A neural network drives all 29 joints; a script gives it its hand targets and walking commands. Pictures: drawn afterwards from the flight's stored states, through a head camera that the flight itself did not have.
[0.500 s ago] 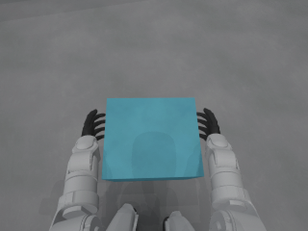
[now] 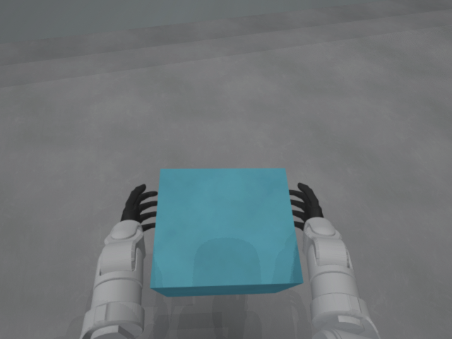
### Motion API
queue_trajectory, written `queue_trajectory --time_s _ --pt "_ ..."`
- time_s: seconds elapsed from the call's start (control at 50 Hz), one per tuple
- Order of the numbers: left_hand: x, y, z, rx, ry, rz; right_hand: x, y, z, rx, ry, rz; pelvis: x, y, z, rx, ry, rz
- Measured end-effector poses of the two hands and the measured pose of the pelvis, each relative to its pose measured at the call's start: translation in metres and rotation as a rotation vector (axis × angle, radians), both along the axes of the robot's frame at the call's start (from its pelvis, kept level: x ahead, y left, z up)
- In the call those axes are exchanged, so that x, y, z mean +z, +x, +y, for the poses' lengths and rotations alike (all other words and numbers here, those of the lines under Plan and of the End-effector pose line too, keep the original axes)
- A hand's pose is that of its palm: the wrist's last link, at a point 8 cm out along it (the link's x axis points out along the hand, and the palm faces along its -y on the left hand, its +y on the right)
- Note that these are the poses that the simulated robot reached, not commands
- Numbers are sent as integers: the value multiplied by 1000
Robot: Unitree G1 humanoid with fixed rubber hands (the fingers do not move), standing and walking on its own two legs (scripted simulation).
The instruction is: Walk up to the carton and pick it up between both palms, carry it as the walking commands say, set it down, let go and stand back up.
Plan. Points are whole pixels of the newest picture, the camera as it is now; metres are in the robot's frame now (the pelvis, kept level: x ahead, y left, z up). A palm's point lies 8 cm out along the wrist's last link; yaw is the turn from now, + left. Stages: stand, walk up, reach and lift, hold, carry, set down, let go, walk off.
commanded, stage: reach and lift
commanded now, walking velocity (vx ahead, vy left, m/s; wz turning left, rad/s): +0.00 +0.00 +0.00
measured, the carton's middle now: (222, 236) +0.34 +0.03 -0.09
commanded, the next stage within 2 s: hold in 1.92 s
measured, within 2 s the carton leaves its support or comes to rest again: neither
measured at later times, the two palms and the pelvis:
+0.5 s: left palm (123, 215) +0.29 +0.19 +0.06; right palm (325, 217) +0.33 -0.14 +0.05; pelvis +0.02 +0.00 +0.02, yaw +1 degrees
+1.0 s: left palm (131, 212) +0.30 +0.18 +0.07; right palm (338, 221) +0.31 -0.15 +0.07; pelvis +0.02 +0.00 +0.02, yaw +1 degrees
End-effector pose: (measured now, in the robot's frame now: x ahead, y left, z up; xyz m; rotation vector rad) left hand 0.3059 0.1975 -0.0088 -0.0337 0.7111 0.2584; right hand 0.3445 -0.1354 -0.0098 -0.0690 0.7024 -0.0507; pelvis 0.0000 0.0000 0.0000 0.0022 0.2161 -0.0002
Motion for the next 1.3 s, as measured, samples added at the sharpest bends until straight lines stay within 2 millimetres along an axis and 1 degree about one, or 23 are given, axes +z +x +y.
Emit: queue_trajectory --time_s 0.3,0.5,0.64,0.78,1.08,1.3 --pt "40 -7 0 5 13 -29 40 -11 0 1 -4 -25 15 9 -1 6 0 -154" --pt "65 -12 -4 5 24 -56 63 -19 -2 -7 -4 -50 19 15 0 10 4 -245" --pt "77 -15 -7 9 31 -68 76 -23 -5 -11 -7 -60 20 18 -2 14 6 -294" --pt "80 -16 -11 0 29 -62 80 -25 -9 -21 -16 -53 20 18 -4 19 6 -318" --pt "76 -6 -22 -60 34 -53 75 -33 -21 -83 -26 -38 20 22 0 21 2 -312" --pt "76 1 -24 -88 40 -57 74 -37 -22 -115 -16 -38 21 26 6 17 1 -303"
